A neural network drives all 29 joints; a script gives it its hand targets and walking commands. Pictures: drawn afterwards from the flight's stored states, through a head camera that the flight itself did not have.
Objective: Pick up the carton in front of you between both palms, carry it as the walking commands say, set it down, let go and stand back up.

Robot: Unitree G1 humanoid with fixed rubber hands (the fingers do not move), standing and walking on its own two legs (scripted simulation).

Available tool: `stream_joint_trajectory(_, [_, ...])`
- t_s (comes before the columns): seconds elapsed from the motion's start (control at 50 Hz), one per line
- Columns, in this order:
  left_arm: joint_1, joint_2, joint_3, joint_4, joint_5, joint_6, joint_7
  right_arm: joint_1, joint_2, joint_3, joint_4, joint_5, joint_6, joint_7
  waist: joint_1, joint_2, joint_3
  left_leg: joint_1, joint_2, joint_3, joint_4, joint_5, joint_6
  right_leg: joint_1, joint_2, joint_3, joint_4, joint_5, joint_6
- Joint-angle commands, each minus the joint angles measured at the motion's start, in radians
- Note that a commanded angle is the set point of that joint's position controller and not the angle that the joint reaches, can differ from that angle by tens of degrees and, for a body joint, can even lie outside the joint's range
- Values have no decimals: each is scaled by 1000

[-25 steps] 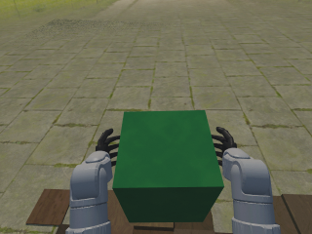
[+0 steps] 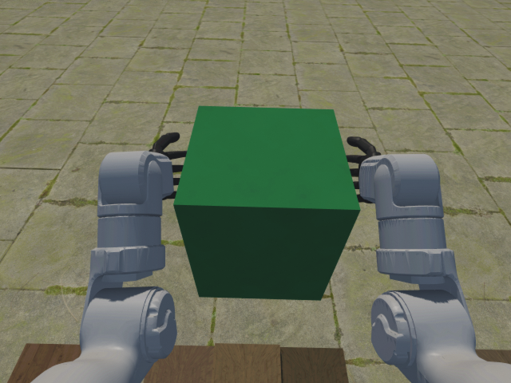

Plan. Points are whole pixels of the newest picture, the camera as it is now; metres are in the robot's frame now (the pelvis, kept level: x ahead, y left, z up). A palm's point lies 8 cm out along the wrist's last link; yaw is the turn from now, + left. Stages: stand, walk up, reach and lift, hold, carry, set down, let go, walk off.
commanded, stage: carry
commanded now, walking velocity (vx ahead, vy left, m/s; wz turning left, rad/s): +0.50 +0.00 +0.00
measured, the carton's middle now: (262, 208) +0.39 +0.00 +0.08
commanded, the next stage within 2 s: none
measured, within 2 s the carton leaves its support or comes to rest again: neither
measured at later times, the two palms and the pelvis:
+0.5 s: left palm (179, 86) +0.64 +0.16 +0.16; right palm (322, 84) +0.67 -0.14 +0.15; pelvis +0.28 -0.02 +0.02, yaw +3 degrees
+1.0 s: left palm (182, 74) +0.88 +0.20 +0.06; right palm (290, 74) +0.88 -0.10 +0.07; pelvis +0.60 +0.03 -0.04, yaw +3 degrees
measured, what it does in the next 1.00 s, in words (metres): goes down: right foot, then left foot 0.06 m lower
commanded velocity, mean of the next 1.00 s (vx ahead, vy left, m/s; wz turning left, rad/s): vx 0.47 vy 0.00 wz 0.00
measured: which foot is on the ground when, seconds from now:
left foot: down 0.00-0.42, up 0.44-0.86, down 0.88-1.00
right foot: up 0.00-0.36, down 0.38-0.86, up 0.88-1.00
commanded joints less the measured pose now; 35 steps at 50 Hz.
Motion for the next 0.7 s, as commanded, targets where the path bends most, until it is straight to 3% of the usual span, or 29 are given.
stream_joint_trajectory(0.0, [-663,-1197,-493,-80,-357,-27,-182,-865,1117,499,-261,479,-41,226,-11,152,-503,679,248,-400,-210,377,96,-362,-28,44,36,86,-15])
stream_joint_trajectory(0.04, [-626,-1222,-512,-133,-335,-43,-178,-809,1146,505,-274,476,-48,242,-16,200,-507,692,249,-361,-222,385,122,-378,-20,16,-44,125,-9])
stream_joint_trajectory(0.08, [-597,-1223,-525,-168,-315,-54,-174,-764,1158,527,-284,473,-53,252,-30,165,-491,742,238,-320,-232,454,123,-416,-16,0,-148,171,-3])
stream_joint_trajectory(0.14, [-492,-1208,-560,-164,-258,-80,-177,-683,1161,576,-282,450,-64,264,-42,112,-438,771,192,-248,-228,582,98,-424,1,-44,-283,325,-1])
stream_joint_trajectory(0.18, [-504,-1204,-611,-213,-270,-93,-187,-658,1150,620,-303,447,-82,270,-43,135,-395,741,165,-203,-238,629,73,-368,9,-73,-401,450,-14])
stream_joint_trajectory(0.22, [-512,-1177,-659,-237,-282,-97,-196,-627,1137,656,-299,450,-95,269,-47,132,-348,691,134,-169,-261,586,57,-267,24,-101,-543,541,-17])
stream_joint_trajectory(0.24, [-506,-1165,-672,-253,-285,-98,-197,-601,1112,667,-300,441,-97,269,-45,142,-327,669,116,-117,-257,621,43,-196,37,-138,-634,596,-24])
stream_joint_trajectory(0.26, [-519,-1151,-690,-280,-305,-96,-202,-580,1094,674,-311,443,-102,266,-36,171,-344,656,120,-113,-219,667,28,-93,41,-121,-683,641,-39])
stream_joint_trajectory(0.28, [-531,-1130,-699,-308,-311,-98,-206,-633,1075,698,-368,447,-102,261,15,170,-385,633,116,-76,-126,827,24,23,86,-189,-654,591,-55])
stream_joint_trajectory(0.3, [-538,-1103,-694,-326,-326,-92,-208,-646,1062,704,-376,445,-95,255,89,150,-432,580,108,-18,49,881,-6,188,92,-207,-686,577,-68])
stream_joint_trajectory(0.32, [-519,-1083,-695,-314,-331,-83,-212,-667,1030,705,-388,442,-86,246,140,78,-466,435,59,-11,239,712,-35,385,43,-154,-702,561,-73])
stream_joint_trajectory(0.34, [-507,-1051,-682,-299,-333,-72,-219,-652,996,690,-355,425,-72,237,159,-10,-472,283,21,-36,418,404,-48,525,-51,-21,-727,697,-70])
stream_joint_trajectory(0.36, [-501,-1016,-661,-284,-346,-60,-223,-622,993,681,-332,421,-58,228,97,-209,-496,-2,-69,-86,559,-222,-54,721,-232,264,-638,996,-110])
stream_joint_trajectory(0.38, [-509,-1024,-674,-287,-373,-53,-229,-601,968,664,-365,393,-55,213,96,-255,-579,-161,-89,-137,640,-260,-40,823,-318,437,-684,708,-221])
stream_joint_trajectory(0.4, [-518,-1076,-684,-301,-407,-53,-236,-606,966,648,-383,379,-44,204,102,-190,-553,-195,-26,-166,624,-186,-32,784,-277,420,-735,593,-238])
stream_joint_trajectory(0.42, [-536,-1098,-677,-342,-430,-52,-244,-654,993,656,-437,398,-44,197,95,-159,-528,-159,-1,-168,564,-173,-40,667,-258,376,-752,553,-225])
stream_joint_trajectory(0.44, [-596,-1109,-668,-378,-433,-49,-248,-672,1009,652,-411,397,-41,195,103,-83,-485,-139,-7,-157,485,-164,-45,593,-230,326,-775,581,-205])
stream_joint_trajectory(0.5, [-587,-1130,-671,-322,-444,-30,-255,-568,984,608,-316,339,-37,183,111,-84,-464,-77,-22,-101,280,-186,-59,497,-210,239,-816,431,-207])
stream_joint_trajectory(0.54, [-582,-1149,-681,-322,-441,-32,-263,-511,1011,596,-287,312,-41,186,125,-77,-472,-71,-38,-79,164,-134,-62,513,-224,243,-813,466,-224])
stream_joint_trajectory(0.56, [-558,-1158,-675,-306,-431,-37,-269,-494,1019,597,-261,297,-43,189,122,-75,-454,-62,-39,-62,113,-82,-67,492,-224,210,-802,512,-227])
stream_joint_trajectory(0.62, [-427,-1208,-655,-189,-386,-50,-293,-364,1056,588,-171,252,-58,208,119,-114,-416,-69,-45,-25,9,133,-74,507,-184,119,-744,624,-165])
stream_joint_trajectory(0.64, [-407,-1229,-661,-199,-380,-63,-303,-347,1096,602,-167,259,-67,221,143,-84,-385,-126,-43,-34,-63,245,-93,575,-143,98,-715,630,-157])
stream_joint_trajectory(0.68, [-348,-1261,-661,-189,-367,-80,-316,-304,1148,616,-174,261,-84,241,155,-73,-336,-152,-37,-56,-189,337,-97,626,-115,78,-694,635,-140])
